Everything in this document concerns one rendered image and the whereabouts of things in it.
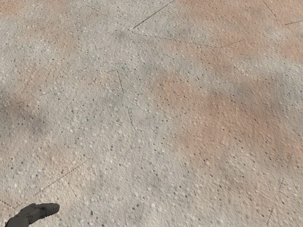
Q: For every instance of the robot left hand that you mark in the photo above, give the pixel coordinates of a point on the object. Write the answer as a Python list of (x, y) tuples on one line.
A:
[(32, 213)]

